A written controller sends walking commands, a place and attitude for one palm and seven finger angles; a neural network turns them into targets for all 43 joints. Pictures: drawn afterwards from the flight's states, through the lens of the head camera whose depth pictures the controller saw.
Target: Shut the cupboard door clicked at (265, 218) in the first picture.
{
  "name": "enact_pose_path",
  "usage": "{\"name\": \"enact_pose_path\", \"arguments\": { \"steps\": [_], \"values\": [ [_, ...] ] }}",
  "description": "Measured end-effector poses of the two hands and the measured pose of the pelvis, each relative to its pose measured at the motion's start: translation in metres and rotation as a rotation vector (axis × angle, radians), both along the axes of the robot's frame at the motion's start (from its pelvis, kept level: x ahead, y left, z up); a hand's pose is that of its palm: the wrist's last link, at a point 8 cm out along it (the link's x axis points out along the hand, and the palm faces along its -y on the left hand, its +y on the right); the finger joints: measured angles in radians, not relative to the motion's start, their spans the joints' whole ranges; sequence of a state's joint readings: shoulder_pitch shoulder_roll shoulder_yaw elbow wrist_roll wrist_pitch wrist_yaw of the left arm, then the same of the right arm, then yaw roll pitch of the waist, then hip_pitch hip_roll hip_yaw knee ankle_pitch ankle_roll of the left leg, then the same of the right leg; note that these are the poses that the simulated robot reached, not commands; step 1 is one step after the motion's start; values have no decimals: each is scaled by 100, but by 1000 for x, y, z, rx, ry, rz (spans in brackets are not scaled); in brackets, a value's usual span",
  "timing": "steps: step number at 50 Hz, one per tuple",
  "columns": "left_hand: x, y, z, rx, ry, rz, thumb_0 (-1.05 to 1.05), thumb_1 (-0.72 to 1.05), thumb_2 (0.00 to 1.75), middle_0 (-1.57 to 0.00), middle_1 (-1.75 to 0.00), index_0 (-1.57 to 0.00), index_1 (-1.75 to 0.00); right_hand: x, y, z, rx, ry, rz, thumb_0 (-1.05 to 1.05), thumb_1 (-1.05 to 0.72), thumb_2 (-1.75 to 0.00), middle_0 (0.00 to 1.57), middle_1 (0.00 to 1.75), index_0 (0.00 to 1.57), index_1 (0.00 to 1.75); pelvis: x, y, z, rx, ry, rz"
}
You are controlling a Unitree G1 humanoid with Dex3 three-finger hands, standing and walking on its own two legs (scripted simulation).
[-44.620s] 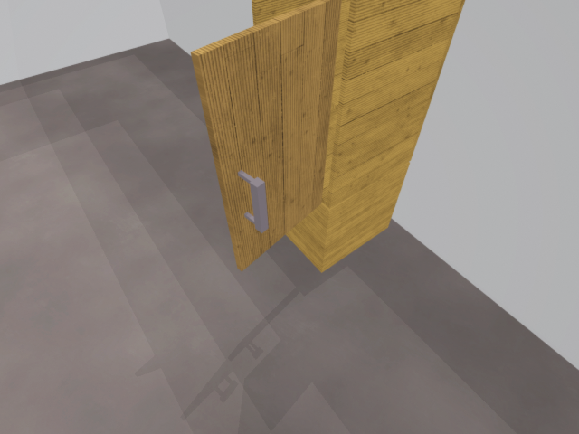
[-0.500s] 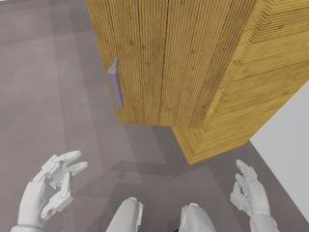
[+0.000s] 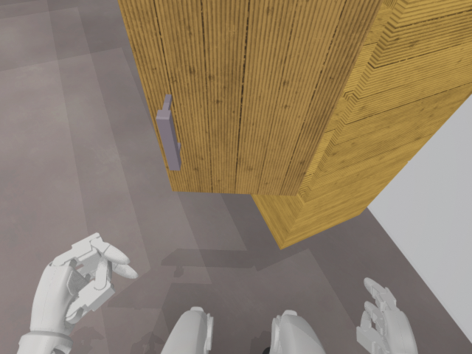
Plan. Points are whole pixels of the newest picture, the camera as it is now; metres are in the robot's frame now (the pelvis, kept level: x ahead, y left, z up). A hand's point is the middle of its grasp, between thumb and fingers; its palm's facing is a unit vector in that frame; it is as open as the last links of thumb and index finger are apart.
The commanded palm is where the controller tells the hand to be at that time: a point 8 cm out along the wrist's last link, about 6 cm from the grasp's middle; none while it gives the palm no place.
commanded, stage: raise the hand and make a fist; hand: left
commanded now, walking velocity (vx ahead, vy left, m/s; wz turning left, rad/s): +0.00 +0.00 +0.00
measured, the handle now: (171, 134) +0.49 +0.16 +0.04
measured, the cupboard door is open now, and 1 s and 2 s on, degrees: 65 65 65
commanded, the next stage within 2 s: bring the fist close to the handle in 0.94 s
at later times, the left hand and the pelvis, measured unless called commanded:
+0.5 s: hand (117, 271) +0.23 +0.19 +0.05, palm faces +0.03 -1.00 -0.03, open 3.1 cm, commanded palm +0.21 +0.24 +0.05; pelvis +0.01 +0.00 +0.00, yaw +0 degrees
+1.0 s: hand (124, 269) +0.23 +0.18 +0.05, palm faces +0.04 -1.00 -0.04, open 3.1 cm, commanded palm +0.21 +0.23 +0.05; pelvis +0.01 -0.01 +0.00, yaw +0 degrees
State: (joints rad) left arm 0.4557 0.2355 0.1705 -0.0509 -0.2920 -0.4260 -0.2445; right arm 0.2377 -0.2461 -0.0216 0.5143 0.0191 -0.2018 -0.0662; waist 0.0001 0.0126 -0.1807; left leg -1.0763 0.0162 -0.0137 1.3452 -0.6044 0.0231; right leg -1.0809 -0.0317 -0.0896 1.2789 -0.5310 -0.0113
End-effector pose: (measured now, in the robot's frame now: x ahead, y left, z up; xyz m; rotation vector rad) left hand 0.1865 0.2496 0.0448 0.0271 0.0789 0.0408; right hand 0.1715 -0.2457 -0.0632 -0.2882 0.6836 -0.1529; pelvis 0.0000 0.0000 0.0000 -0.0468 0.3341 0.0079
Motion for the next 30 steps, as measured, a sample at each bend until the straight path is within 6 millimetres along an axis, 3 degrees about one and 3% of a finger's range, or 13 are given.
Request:
{"name": "enact_pose_path", "arguments": {
  "steps": [16, 30],
  "values": [
    [10, -1, 4, 1, -15, 2, 2, 90, 90, -121, -140, -121, -140, 27, 27, 5, 43, -29, 72, 1, -90, -89, 21, 30, 20, 30, 6, 3, 2, -7, 3, 6],
    [25, -7, 5, 4, -23, -14, 2, 90, 90, -130, -149, -129, -149, 20, 16, 1, 33, 11, 50, 1, -90, -89, 21, 30, 20, 30, 9, 0, 3, -2, 9, 4]
  ]
}}
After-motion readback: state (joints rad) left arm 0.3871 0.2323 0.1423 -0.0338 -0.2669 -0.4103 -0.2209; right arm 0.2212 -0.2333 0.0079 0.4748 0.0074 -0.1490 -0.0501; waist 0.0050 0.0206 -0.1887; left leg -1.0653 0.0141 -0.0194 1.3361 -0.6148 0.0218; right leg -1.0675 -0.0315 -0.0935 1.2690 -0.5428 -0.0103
